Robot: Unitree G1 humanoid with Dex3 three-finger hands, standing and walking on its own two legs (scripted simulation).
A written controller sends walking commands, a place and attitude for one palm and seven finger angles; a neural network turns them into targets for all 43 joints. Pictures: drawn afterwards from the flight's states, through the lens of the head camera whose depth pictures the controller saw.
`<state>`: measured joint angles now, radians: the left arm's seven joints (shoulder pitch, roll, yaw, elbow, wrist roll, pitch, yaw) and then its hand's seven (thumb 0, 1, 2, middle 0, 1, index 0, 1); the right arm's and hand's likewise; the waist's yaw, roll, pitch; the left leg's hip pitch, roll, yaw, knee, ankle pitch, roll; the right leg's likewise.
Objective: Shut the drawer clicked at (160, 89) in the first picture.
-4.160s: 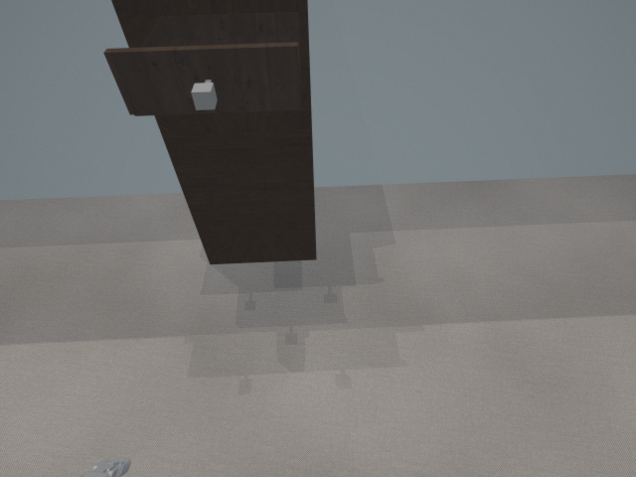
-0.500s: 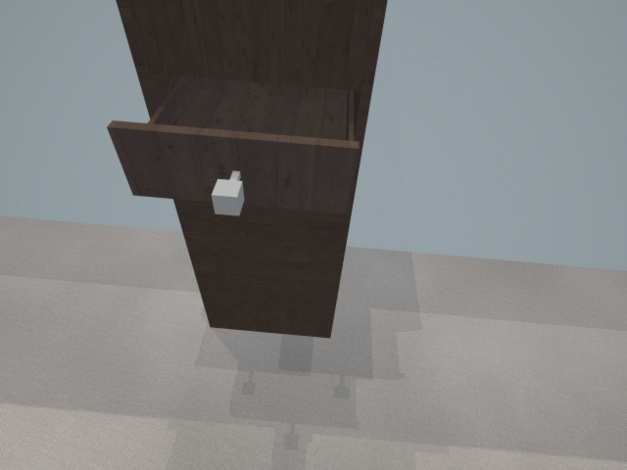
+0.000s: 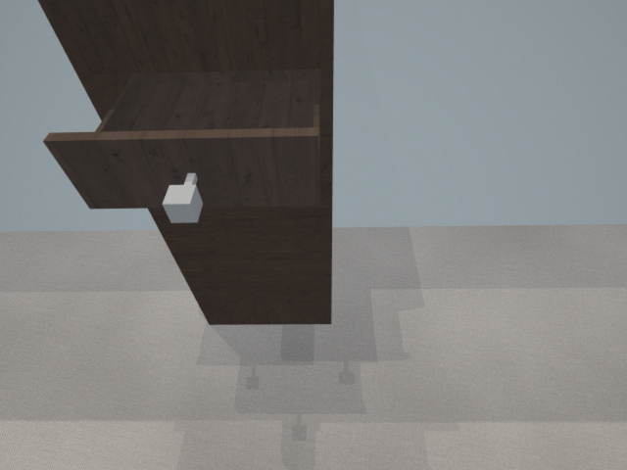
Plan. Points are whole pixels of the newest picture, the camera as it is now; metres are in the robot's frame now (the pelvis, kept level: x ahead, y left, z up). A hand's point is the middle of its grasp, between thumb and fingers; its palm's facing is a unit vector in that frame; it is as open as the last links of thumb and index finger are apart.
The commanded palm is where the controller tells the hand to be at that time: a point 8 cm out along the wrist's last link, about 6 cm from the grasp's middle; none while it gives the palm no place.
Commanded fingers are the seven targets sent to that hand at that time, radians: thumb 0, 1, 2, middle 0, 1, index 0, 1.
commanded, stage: look again from close up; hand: left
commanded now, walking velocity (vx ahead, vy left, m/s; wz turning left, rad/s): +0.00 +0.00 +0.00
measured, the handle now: (186, 194) +0.47 +0.20 +0.09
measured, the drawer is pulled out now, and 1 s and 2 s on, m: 0.18 0.18 0.18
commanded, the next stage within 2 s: shuffle to correct the standing spot in 0.28 s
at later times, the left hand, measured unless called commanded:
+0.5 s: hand out of the picture +0.01 +0.17 -0.16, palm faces +0.06 -0.97 -0.22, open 7.3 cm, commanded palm none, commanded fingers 0.00 0.90 0.90 -0.20 -0.30 -0.20 -0.30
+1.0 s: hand out of the picture +0.06 +0.17 -0.17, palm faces +0.08 -0.97 -0.21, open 7.3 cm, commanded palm none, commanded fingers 0.00 0.90 0.90 -0.20 -0.30 -0.20 -0.30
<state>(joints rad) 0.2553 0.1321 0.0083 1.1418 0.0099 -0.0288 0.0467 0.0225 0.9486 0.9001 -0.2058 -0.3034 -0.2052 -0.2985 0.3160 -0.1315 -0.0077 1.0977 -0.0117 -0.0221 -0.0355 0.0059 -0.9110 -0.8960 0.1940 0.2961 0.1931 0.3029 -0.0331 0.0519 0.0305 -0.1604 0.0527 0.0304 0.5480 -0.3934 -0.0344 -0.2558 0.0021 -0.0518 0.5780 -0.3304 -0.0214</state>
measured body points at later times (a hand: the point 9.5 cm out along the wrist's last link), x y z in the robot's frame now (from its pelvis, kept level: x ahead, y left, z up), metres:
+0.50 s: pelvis +0.00 -0.01 +0.00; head +0.01 -0.03 +0.45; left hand +0.00 +0.22 -0.15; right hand -0.01 -0.22 -0.17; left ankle -0.07 +0.14 -0.73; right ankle -0.02 -0.11 -0.73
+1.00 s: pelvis +0.06 +0.00 +0.00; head +0.09 -0.02 +0.44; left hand +0.05 +0.22 -0.16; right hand +0.06 -0.22 -0.17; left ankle +0.06 +0.12 -0.73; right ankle +0.02 -0.09 -0.73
